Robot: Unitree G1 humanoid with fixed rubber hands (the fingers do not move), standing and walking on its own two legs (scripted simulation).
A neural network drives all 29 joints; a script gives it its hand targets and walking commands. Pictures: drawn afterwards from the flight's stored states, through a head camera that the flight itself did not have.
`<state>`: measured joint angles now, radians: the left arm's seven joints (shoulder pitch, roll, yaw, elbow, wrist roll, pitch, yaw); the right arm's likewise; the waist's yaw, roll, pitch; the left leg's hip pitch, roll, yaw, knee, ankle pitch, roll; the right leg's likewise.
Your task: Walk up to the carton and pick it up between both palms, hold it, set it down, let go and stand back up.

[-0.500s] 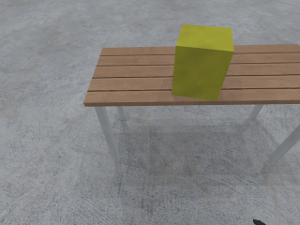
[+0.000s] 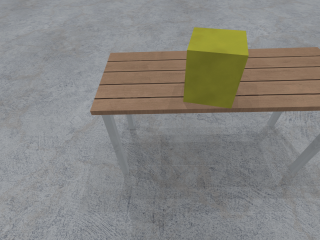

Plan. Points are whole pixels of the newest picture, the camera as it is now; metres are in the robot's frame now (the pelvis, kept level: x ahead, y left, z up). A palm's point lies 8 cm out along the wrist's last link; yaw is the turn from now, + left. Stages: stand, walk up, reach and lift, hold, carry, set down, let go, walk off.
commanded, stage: stand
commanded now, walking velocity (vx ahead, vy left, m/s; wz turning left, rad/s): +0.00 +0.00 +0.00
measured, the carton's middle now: (212, 68) +0.78 -0.21 +0.00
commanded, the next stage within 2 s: walk up in 1.78 s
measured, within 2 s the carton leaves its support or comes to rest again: neither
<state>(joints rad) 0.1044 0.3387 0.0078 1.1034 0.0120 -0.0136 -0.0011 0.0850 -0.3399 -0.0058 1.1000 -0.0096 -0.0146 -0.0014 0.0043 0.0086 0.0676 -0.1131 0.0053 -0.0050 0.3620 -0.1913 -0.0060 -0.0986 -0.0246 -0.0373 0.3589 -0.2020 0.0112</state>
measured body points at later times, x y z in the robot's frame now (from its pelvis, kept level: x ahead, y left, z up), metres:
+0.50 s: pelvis +0.00 +0.00 +0.00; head +0.01 +0.00 +0.45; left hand +0.09 +0.30 -0.13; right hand +0.10 -0.30 -0.13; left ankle +0.01 +0.12 -0.75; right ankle +0.00 -0.12 -0.75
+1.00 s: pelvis +0.01 +0.00 +0.00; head +0.02 +0.00 +0.45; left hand +0.09 +0.30 -0.13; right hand +0.10 -0.30 -0.13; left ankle +0.01 +0.12 -0.75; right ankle +0.00 -0.13 -0.75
